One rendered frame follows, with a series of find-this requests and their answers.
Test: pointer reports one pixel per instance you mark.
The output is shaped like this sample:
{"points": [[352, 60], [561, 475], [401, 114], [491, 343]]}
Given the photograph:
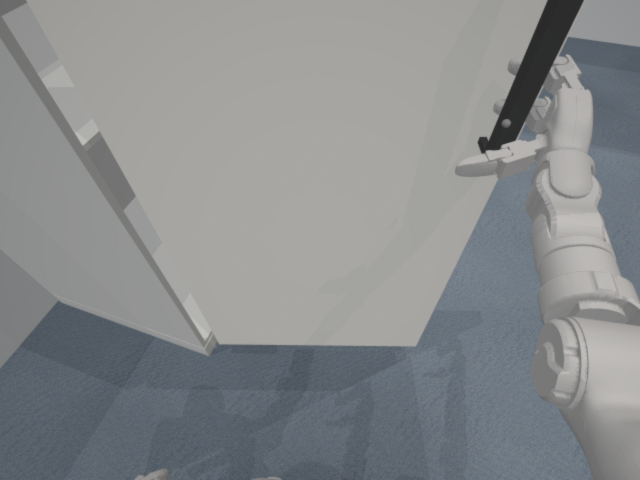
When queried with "fridge door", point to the fridge door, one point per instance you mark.
{"points": [[297, 157]]}

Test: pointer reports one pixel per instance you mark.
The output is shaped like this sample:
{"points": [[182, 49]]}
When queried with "robot right upper arm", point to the robot right upper arm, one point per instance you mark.
{"points": [[590, 370]]}

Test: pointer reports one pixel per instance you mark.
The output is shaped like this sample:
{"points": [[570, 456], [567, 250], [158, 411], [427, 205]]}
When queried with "right robot hand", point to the right robot hand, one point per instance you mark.
{"points": [[566, 121]]}

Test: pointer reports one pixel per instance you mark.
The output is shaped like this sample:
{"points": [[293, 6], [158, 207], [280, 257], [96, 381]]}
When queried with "handle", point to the handle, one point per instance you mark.
{"points": [[550, 33]]}

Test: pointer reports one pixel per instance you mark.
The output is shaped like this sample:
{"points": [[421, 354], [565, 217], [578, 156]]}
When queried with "robot right forearm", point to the robot right forearm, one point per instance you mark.
{"points": [[573, 256]]}

